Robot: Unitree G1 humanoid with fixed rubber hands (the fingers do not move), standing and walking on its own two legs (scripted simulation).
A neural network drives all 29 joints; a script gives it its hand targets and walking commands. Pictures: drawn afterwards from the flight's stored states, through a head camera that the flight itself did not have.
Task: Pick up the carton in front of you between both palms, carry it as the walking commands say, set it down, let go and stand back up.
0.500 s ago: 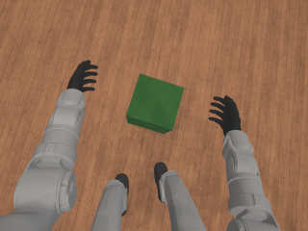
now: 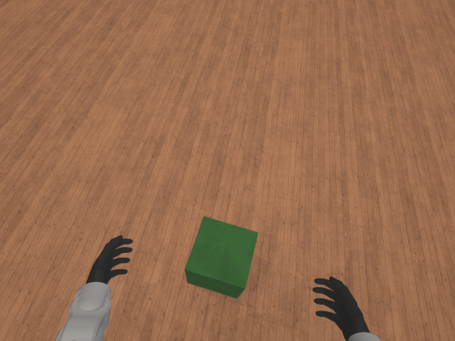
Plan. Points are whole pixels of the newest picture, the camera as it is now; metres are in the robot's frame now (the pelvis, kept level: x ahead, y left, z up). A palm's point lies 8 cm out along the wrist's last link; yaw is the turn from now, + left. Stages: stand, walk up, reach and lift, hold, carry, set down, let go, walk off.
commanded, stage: let go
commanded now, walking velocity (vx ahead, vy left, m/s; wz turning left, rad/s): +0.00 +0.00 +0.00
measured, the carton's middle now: (220, 259) +0.42 -0.06 -0.64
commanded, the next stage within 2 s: stand in 0.68 s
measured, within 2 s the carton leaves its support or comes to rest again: neither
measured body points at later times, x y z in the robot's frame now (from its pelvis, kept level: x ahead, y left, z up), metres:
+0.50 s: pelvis -0.02 +0.05 +0.00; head -0.03 +0.03 +0.45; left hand +0.15 +0.29 -0.07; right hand +0.16 -0.20 -0.06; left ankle -0.05 +0.12 -0.73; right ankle -0.01 -0.10 -0.73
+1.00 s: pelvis +0.00 +0.00 +0.00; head +0.02 -0.03 +0.45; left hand +0.13 +0.30 -0.07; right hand +0.15 -0.28 -0.11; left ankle -0.05 +0.12 -0.73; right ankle -0.01 -0.10 -0.73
